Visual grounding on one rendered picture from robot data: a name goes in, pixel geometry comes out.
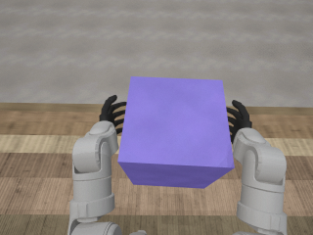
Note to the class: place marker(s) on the left robot forearm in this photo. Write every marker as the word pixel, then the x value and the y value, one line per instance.
pixel 91 175

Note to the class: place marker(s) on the left robot hand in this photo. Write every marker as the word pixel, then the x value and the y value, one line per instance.
pixel 108 115

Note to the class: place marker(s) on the robot left upper arm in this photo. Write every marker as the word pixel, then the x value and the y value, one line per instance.
pixel 97 228

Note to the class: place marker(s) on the carton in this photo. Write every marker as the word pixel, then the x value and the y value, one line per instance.
pixel 175 132

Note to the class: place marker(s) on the right robot forearm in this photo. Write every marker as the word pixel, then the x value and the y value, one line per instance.
pixel 263 183

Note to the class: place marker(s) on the right robot hand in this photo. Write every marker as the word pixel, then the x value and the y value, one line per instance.
pixel 241 119

